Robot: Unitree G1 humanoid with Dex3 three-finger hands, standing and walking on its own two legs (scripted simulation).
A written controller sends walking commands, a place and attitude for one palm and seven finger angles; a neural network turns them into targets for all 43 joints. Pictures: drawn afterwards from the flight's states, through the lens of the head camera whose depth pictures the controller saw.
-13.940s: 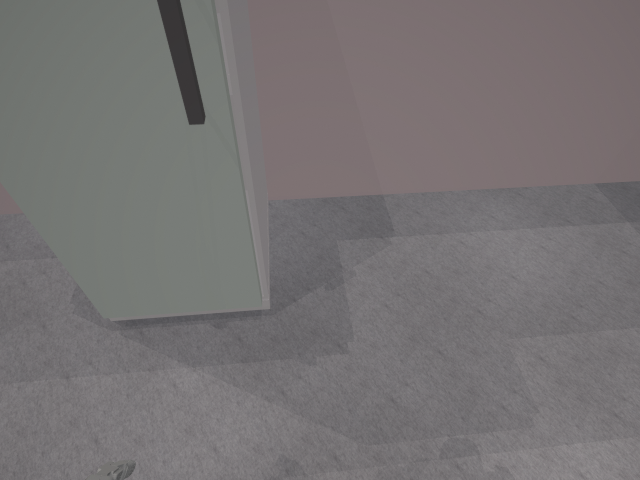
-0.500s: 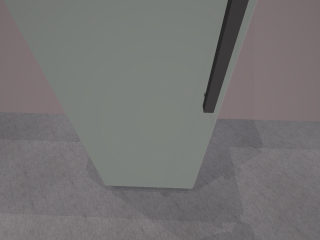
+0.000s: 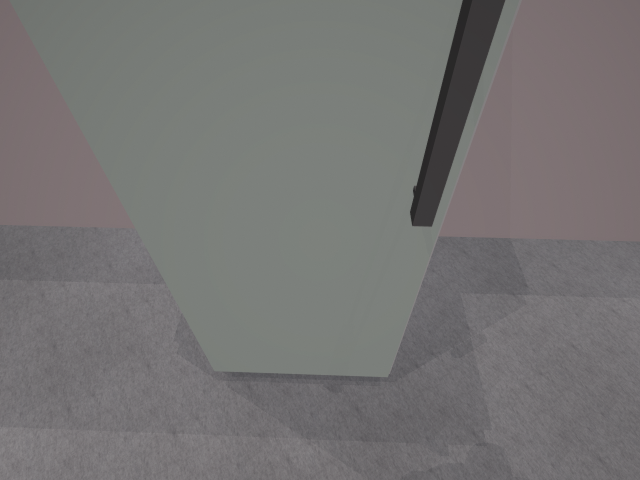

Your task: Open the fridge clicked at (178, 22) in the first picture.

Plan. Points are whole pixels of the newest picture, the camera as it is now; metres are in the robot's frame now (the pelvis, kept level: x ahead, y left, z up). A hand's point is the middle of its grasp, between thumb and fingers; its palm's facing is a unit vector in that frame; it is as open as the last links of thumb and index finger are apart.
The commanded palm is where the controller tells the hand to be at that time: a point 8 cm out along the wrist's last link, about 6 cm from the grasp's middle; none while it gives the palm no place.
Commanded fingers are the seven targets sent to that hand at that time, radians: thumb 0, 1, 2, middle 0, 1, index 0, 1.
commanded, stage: look again from close up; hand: right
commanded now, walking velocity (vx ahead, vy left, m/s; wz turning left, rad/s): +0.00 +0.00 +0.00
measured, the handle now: (442, 119) +0.47 -0.11 +0.22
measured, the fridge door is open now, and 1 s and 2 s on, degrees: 0 0 0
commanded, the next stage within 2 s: raise the hand to about handle height in 0.12 s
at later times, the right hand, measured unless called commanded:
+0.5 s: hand (473, 397) +0.21 -0.15 +0.05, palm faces +0.15 +0.99 -0.03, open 7.8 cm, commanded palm +0.11 -0.21 -0.02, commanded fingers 0.00 -0.55 -0.75 0.23 0.53 0.23 0.53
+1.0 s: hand (519, 419) +0.19 -0.19 +0.05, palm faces -0.06 +0.99 -0.12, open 10.7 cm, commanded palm +0.14 -0.25 +0.08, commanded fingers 0.00 0.03 -0.50 0.27 0.90 0.27 0.90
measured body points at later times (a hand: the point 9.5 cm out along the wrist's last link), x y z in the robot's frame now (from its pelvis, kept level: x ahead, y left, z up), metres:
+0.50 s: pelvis -0.01 +0.02 -0.02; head -0.04 +0.04 +0.43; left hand +0.14 +0.28 -0.11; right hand +0.20 -0.20 +0.05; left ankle +0.00 +0.12 -0.74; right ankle -0.02 -0.04 -0.74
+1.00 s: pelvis -0.02 +0.05 -0.03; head +0.01 +0.06 +0.42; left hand +0.20 +0.24 -0.11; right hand +0.19 -0.24 +0.06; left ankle +0.00 +0.12 -0.74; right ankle -0.02 -0.04 -0.74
